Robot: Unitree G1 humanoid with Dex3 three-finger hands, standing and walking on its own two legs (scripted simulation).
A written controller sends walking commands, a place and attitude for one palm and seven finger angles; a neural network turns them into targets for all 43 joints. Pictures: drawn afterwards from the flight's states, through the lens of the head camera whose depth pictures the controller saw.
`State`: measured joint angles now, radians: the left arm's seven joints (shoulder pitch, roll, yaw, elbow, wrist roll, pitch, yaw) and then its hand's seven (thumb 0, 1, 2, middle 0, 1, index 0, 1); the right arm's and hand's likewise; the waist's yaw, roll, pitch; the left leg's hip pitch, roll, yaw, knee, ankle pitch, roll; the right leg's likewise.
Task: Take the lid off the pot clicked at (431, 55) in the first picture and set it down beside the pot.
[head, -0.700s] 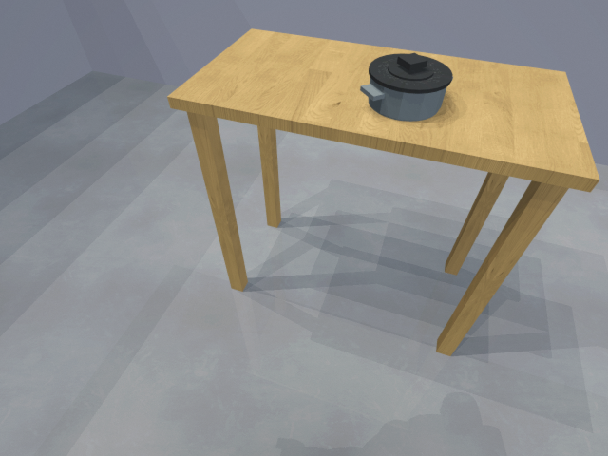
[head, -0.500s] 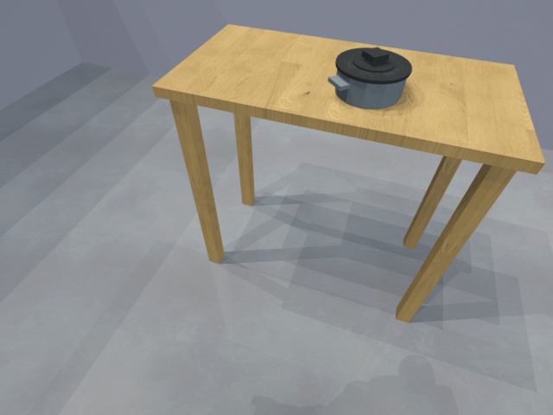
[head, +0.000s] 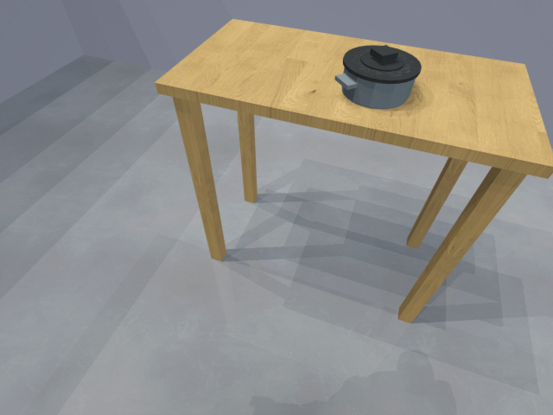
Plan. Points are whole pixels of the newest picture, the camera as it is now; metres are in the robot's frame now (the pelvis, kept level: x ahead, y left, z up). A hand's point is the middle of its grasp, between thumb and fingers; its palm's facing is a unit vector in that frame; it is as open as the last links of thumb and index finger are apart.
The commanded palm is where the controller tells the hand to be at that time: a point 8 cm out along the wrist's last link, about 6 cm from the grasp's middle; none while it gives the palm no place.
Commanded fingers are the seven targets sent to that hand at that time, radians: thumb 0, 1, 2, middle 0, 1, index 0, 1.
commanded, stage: turn to face it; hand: left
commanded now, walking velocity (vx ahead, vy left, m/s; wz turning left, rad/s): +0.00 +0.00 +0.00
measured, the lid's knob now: (383, 53) +0.83 -0.19 +0.15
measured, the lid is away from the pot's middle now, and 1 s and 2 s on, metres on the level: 0.00 0.00 0.00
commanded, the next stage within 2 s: take the last steps up to it in 0.70 s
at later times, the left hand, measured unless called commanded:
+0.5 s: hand out of the picture +0.07 +0.19 -0.18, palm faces -0.13 -0.96 -0.25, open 7.4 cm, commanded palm none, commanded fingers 0.00 0.90 0.90 -0.20 -0.30 -0.20 -0.30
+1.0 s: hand out of the picture +0.08 +0.15 -0.17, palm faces -0.23 -0.94 -0.25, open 7.4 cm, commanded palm none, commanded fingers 0.00 0.90 0.90 -0.20 -0.30 -0.20 -0.30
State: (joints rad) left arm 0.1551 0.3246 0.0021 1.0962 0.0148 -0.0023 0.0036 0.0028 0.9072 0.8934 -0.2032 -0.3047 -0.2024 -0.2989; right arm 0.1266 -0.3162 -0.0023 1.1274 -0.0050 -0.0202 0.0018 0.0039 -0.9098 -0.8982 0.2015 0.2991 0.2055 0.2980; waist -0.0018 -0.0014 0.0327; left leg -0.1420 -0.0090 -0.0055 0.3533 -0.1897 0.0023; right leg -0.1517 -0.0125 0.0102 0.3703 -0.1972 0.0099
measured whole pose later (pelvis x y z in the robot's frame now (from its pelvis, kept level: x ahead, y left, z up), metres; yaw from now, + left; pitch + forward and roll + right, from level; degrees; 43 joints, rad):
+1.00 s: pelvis -0.01 -0.02 -0.02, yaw -16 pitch +0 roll +0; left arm 0.28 0.18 0.05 0.98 0.03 0.00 0.01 0.00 0.91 0.89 -0.20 -0.30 -0.20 -0.30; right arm 0.29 -0.20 -0.05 1.06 -0.02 0.03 0.00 0.00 -0.91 -0.90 0.20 0.30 0.20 0.30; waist -0.01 0.05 0.01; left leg -0.38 0.10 0.10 0.92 -0.49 -0.01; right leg -0.23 0.02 -0.06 0.55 -0.33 -0.05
